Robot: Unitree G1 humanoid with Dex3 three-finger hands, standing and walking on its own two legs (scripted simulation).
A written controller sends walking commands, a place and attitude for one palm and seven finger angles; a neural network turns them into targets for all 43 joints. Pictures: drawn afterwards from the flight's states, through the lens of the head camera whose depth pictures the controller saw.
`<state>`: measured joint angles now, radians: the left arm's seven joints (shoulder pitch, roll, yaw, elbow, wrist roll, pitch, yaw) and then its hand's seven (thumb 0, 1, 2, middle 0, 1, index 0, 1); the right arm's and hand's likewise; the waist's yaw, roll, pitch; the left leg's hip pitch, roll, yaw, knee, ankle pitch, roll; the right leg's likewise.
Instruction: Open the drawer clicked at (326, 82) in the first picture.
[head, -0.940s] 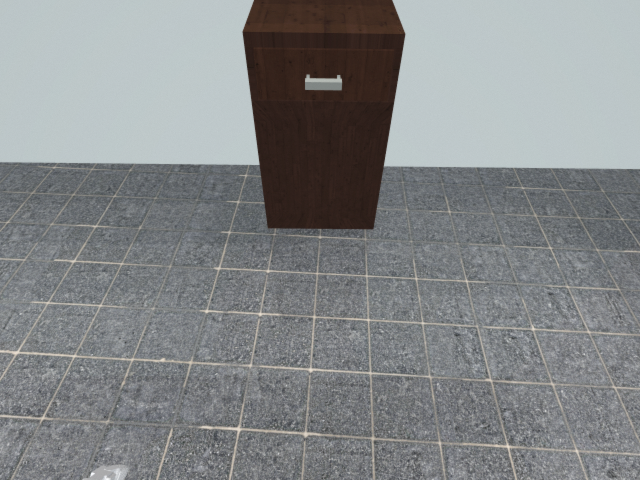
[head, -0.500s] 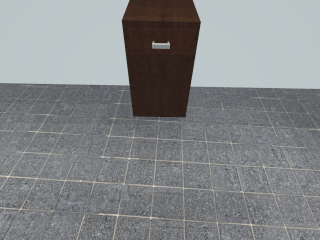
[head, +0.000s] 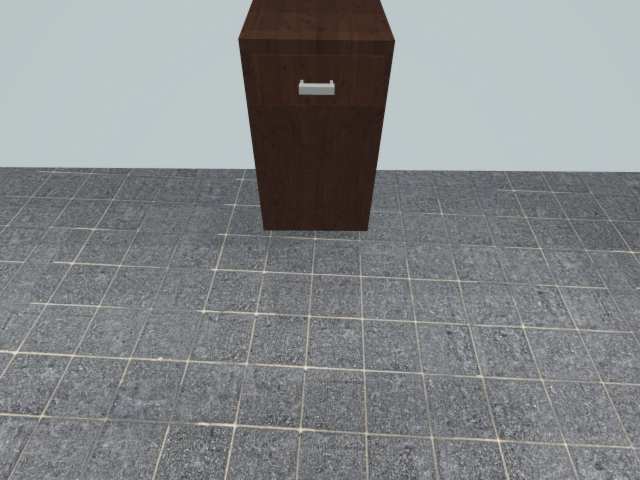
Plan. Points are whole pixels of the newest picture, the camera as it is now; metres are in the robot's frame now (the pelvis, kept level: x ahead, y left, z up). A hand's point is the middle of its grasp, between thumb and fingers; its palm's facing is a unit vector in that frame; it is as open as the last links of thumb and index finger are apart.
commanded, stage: look at it before walking up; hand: left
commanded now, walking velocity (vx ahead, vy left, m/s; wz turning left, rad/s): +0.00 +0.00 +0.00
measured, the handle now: (316, 85) +1.24 +0.08 -0.08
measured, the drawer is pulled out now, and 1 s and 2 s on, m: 0.00 0.00 0.00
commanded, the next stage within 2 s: walk to a spot facing it in 0.50 s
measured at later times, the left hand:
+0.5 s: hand out of the picture +0.07 +0.25 -0.16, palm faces -0.03 -0.94 -0.34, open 7.4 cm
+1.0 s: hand out of the picture +0.09 +0.17 -0.19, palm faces -0.09 -0.97 -0.22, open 7.4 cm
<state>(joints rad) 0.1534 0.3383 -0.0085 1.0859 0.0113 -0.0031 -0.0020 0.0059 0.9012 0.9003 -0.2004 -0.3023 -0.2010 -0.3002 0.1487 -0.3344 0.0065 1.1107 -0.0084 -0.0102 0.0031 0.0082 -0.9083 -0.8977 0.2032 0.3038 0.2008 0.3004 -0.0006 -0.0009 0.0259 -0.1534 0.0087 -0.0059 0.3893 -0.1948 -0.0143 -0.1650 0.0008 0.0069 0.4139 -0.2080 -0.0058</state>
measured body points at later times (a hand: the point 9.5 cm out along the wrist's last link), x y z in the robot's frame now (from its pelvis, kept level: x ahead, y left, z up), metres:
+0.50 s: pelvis +0.01 +0.00 +0.00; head +0.01 +0.00 +0.45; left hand +0.08 +0.30 -0.13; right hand +0.09 -0.29 -0.13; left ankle +0.01 +0.13 -0.74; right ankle +0.01 -0.12 -0.74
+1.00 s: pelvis +0.08 -0.03 -0.03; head +0.09 -0.04 +0.42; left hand +0.10 +0.22 -0.17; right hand +0.04 -0.28 -0.18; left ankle +0.02 +0.12 -0.71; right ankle +0.03 -0.11 -0.74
